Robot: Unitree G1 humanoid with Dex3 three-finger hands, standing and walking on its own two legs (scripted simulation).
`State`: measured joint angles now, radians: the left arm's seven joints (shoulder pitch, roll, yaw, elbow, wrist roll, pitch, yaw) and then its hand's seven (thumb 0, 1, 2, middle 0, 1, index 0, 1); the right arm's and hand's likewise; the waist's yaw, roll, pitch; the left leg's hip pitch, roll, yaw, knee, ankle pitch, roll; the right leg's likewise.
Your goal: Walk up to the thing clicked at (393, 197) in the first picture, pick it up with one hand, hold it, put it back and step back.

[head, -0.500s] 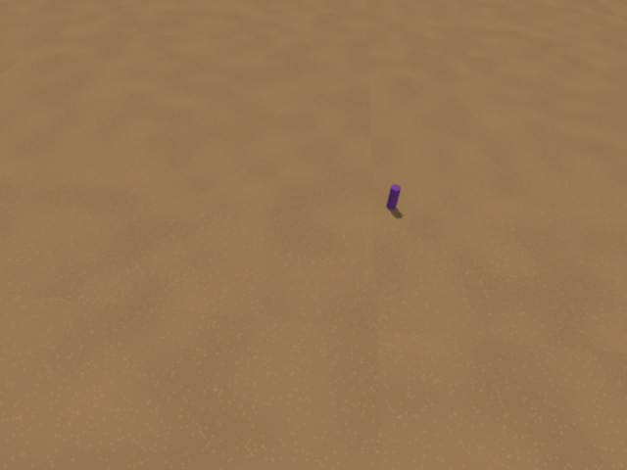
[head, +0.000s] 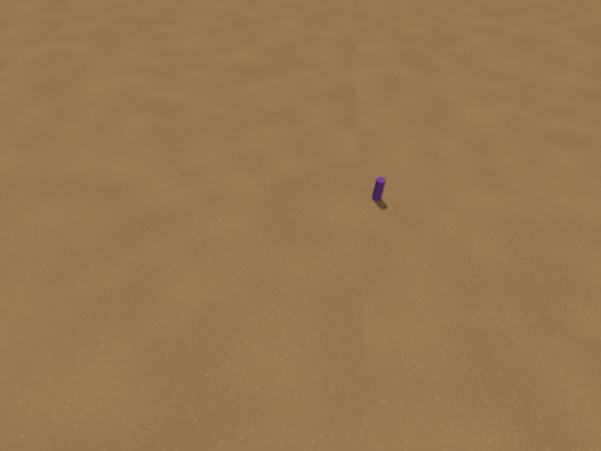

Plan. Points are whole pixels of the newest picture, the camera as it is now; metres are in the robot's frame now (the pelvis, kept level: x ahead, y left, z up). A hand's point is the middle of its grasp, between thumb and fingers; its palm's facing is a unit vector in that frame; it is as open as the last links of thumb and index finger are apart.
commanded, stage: stand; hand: left
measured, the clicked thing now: (378, 189) +1.40 -0.39 -0.72
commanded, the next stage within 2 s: walk up in 0.62 s
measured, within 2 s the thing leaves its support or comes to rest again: neither
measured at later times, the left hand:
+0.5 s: hand out of the picture +0.07 +0.25 -0.16, palm faces -0.01 -0.94 -0.34, open 7.4 cm
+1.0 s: hand (146, 381) +0.26 +0.24 -0.13, palm faces -0.25 -0.81 -0.52, open 7.4 cm
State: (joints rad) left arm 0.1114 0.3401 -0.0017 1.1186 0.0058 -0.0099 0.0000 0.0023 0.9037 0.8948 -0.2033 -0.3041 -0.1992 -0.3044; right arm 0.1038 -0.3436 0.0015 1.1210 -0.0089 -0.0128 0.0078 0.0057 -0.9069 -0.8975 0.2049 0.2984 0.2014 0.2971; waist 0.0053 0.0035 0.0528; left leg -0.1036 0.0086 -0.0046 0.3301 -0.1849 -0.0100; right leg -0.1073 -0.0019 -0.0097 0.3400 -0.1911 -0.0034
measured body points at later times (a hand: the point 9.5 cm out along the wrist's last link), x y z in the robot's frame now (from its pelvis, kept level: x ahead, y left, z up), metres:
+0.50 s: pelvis +0.00 +0.00 +0.00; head +0.01 +0.00 +0.45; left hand +0.07 +0.30 -0.13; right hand +0.08 -0.30 -0.13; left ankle +0.00 +0.13 -0.75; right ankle +0.00 -0.12 -0.75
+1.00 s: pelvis +0.09 -0.04 -0.04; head +0.06 -0.09 +0.41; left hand +0.27 +0.28 -0.09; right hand +0.06 -0.40 -0.17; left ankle +0.01 +0.12 -0.73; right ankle +0.10 -0.18 -0.75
